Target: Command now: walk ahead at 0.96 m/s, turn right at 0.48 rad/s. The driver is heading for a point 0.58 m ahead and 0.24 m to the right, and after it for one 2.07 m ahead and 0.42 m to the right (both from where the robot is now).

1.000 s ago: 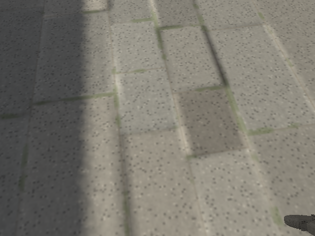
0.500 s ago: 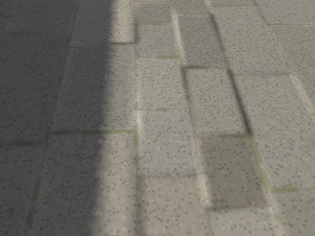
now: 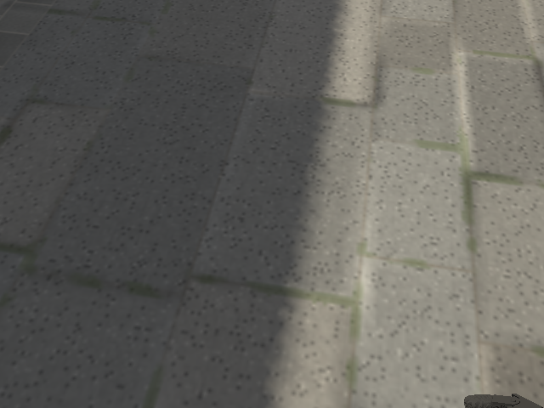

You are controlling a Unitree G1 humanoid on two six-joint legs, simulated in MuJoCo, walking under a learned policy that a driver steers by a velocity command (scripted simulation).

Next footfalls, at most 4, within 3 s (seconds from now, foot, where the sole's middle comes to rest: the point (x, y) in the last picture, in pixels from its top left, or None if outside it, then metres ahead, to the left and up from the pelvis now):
0.36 right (339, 380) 0.51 -0.10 -0.75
0.80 left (348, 237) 0.92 -0.14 -0.75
1.36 right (410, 226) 0.97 -0.32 -0.75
1.78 left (337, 244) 0.89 -0.10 -0.75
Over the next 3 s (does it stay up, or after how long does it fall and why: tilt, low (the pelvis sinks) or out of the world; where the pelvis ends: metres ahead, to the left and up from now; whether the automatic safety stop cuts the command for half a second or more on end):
stays up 0.93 -0.22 0.04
